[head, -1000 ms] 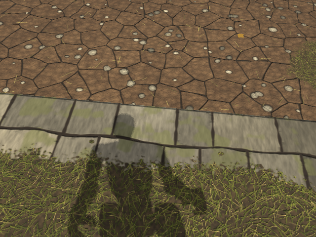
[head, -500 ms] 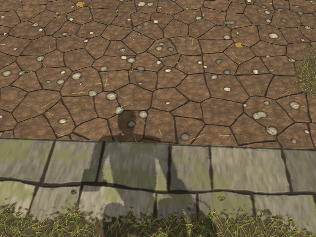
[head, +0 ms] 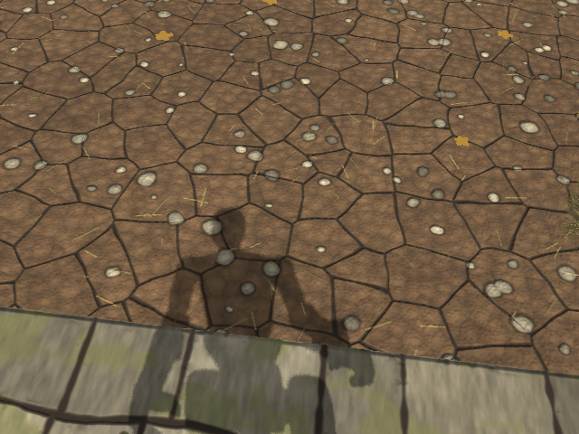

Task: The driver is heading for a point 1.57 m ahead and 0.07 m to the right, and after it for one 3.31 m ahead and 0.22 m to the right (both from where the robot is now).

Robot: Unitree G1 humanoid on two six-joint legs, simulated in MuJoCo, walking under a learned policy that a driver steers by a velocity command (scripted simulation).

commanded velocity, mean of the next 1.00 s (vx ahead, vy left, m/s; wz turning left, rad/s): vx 0.02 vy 0.00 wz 0.00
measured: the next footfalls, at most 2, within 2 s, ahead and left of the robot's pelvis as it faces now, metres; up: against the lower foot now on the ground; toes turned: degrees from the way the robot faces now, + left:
right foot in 0.18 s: +0.05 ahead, -0.14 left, +0.00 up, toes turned -1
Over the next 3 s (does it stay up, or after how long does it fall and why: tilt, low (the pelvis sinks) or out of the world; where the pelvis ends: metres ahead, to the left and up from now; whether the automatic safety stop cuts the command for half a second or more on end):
stays up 0.88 0.12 -0.19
